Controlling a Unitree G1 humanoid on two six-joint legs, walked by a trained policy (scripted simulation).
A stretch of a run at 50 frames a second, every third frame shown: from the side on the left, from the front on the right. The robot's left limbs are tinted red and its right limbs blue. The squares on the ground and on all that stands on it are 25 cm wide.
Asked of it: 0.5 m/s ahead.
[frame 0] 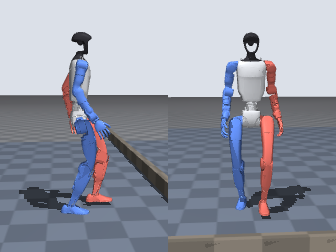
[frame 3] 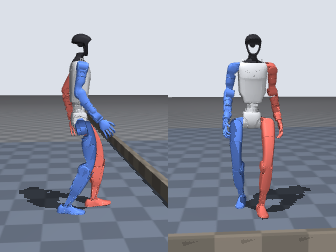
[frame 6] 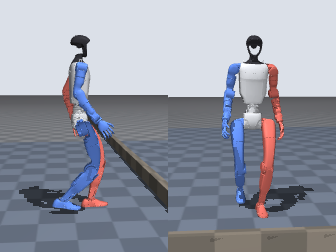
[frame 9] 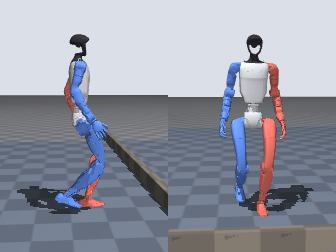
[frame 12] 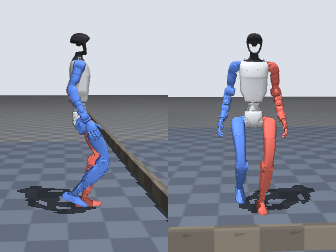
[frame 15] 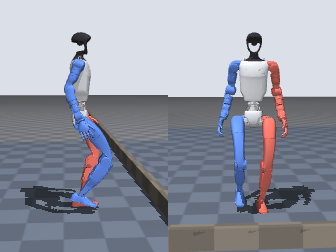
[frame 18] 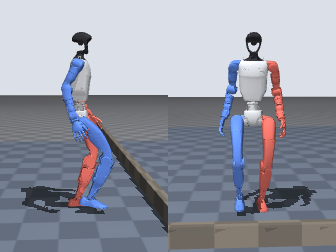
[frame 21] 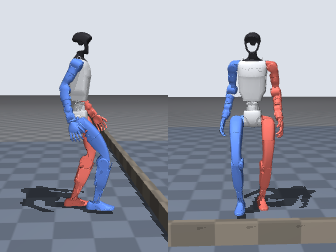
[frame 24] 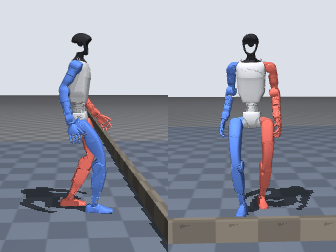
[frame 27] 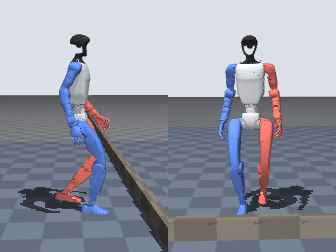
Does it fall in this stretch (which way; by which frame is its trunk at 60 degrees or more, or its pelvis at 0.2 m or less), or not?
no
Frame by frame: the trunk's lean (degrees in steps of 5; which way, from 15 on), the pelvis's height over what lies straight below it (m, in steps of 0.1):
0: 5, 0.8
3: 5, 0.8
6: 0, 0.7
9: 0, 0.8
12: 0, 0.8
15: 0, 0.8
18: 0, 0.8
21: 5, 0.8
24: 0, 0.8
27: 0, 0.7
